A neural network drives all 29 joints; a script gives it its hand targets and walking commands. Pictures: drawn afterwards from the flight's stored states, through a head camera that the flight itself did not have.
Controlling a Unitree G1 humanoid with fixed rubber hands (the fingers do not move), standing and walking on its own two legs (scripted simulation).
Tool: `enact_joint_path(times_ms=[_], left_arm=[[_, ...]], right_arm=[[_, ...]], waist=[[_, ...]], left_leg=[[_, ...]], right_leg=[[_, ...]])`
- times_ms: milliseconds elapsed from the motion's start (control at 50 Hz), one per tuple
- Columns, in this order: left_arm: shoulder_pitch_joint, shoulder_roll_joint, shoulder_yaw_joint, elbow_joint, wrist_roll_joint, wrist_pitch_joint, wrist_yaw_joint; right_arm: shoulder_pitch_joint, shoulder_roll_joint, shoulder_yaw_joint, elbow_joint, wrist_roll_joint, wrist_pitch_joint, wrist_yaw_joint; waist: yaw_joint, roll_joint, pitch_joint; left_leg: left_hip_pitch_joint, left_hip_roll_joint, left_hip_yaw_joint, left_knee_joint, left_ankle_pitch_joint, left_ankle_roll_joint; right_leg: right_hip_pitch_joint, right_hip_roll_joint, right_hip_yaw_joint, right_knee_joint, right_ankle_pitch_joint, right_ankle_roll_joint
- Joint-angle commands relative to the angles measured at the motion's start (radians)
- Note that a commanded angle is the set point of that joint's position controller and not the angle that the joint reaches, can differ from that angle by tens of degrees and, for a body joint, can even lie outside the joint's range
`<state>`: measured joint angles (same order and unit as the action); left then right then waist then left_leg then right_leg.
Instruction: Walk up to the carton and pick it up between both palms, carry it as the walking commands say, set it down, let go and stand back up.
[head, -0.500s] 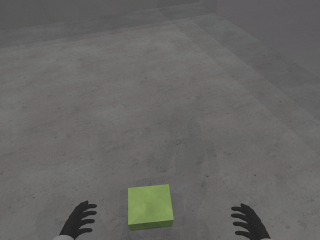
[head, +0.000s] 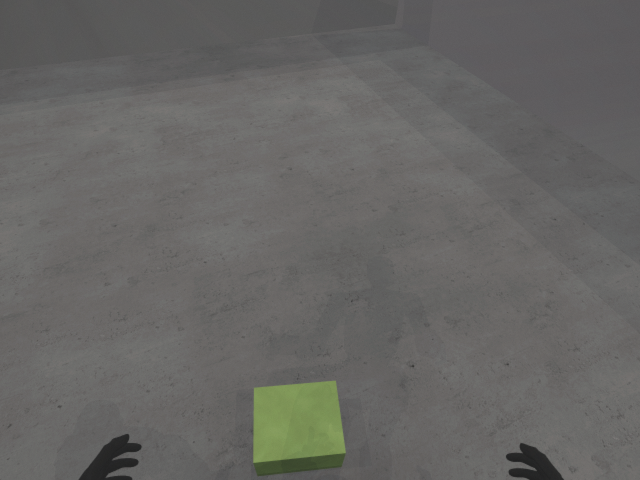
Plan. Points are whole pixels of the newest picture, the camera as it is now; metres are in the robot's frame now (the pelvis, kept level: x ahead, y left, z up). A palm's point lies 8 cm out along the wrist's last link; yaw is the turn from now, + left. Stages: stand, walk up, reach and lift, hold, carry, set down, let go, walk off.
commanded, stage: stand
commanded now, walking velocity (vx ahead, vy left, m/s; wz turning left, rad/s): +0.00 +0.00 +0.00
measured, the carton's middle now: (297, 427) +0.42 +0.05 -0.70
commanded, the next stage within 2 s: none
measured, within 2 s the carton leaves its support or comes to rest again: neither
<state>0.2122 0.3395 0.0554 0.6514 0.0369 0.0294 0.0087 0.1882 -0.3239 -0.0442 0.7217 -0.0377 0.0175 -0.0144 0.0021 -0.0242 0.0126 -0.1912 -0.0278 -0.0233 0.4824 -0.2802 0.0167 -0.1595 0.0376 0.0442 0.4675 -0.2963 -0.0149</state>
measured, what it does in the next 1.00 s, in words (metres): stands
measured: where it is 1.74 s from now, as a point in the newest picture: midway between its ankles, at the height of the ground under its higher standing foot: outside the picture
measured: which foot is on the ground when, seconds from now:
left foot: down 0.00-1.00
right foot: down 0.00-1.00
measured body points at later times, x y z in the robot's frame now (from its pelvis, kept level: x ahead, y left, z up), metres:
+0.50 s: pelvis +0.01 +0.01 +0.00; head +0.01 +0.02 +0.45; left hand +0.14 +0.31 -0.10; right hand +0.12 -0.29 -0.10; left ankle -0.01 +0.11 -0.74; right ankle -0.03 -0.11 -0.74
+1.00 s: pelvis -0.01 +0.01 +0.01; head -0.01 +0.02 +0.46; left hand +0.10 +0.32 -0.11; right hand +0.09 -0.30 -0.10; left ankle -0.01 +0.11 -0.74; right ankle -0.03 -0.11 -0.74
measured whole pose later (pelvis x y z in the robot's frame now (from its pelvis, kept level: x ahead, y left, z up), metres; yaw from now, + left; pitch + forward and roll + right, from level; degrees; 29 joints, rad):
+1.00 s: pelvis -0.01 +0.01 +0.01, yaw -1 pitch -2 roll +0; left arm 0.16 0.38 0.00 0.97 0.02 -0.01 0.02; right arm 0.13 -0.37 -0.01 1.02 -0.02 -0.01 -0.02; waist 0.00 -0.02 0.02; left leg -0.11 -0.04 -0.01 0.35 -0.20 0.03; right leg -0.09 0.02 0.06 0.34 -0.22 0.00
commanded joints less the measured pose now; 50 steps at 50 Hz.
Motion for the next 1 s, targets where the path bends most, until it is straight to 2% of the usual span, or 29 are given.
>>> enact_joint_path(times_ms=[0, 320, 740, 980], left_arm=[[-0.045, 0.123, 0.021, -0.035, -0.001, -0.028, 0.008], [-0.065, 0.162, -0.007, 0.111, -0.007, -0.037, 0.018], [-0.09, 0.192, -0.022, 0.232, -0.011, -0.045, 0.016], [-0.091, 0.203, -0.025, 0.274, -0.014, -0.047, 0.013]], right_arm=[[-0.043, -0.134, -0.026, -0.033, 0.002, -0.025, -0.007], [-0.065, -0.183, -0.011, 0.098, 0.008, -0.034, -0.015], [-0.089, -0.208, 0.005, 0.217, 0.015, -0.038, -0.009], [-0.099, -0.22, 0.008, 0.256, 0.018, -0.039, -0.005]], waist=[[-0.004, 0.041, -0.072], [-0.004, 0.026, -0.064], [-0.004, 0.022, -0.019], [-0.005, 0.023, -0.012]], left_leg=[[0.04, 0.1, -0.084, -0.067, 0.291, -0.015], [0.092, 0.116, -0.093, -0.097, 0.384, -0.01], [0.093, 0.127, -0.104, -0.172, 0.252, 0.002], [0.091, 0.132, -0.113, -0.19, 0.217, 0.007]], right_leg=[[0.01, -0.094, 0.083, -0.06, 0.257, 0.015], [0.034, -0.112, 0.086, -0.08, 0.328, 0.016], [0.034, -0.132, 0.108, -0.157, 0.232, 0.006], [0.032, -0.135, 0.114, -0.175, 0.206, 0.004]])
